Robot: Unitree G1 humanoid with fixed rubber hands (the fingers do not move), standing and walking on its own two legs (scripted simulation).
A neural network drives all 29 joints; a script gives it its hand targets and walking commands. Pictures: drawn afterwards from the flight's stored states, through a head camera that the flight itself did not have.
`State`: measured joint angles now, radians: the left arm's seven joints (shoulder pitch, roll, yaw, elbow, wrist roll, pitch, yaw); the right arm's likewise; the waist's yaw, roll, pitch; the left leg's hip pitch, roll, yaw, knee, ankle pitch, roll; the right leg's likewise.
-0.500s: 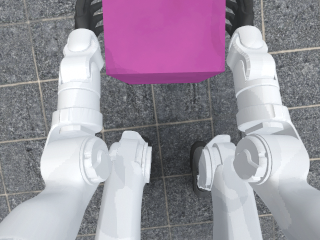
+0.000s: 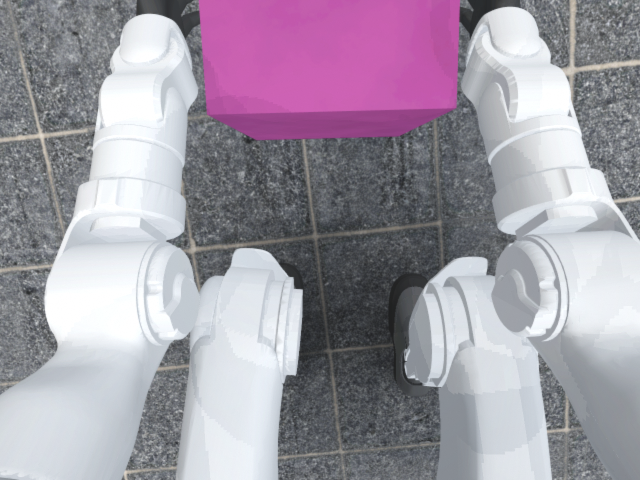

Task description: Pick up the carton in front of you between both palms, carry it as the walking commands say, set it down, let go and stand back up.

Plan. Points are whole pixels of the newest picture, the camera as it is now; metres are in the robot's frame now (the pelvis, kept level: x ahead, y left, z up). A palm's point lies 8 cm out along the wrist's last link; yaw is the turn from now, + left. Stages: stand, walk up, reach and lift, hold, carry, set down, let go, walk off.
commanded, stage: set down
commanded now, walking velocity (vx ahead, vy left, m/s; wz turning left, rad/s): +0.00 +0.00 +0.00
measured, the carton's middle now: (326, 36) +0.55 +0.05 -0.23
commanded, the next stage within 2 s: none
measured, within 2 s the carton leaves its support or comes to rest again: rests again in 0.10 s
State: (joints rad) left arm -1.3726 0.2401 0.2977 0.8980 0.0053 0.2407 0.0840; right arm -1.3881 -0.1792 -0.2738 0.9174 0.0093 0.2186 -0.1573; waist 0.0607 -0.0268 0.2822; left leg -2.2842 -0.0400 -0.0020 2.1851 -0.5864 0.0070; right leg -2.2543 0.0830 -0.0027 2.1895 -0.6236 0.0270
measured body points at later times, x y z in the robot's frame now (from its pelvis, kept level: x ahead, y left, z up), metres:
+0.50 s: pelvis -0.02 +0.00 -0.01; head +0.35 +0.02 +0.24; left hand +0.53 +0.21 -0.18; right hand +0.56 -0.10 -0.18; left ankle +0.10 +0.11 -0.34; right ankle +0.10 -0.12 -0.34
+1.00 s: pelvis -0.01 +0.00 -0.01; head +0.37 +0.02 +0.22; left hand +0.52 +0.23 -0.21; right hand +0.56 -0.14 -0.21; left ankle +0.10 +0.11 -0.34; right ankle +0.10 -0.12 -0.34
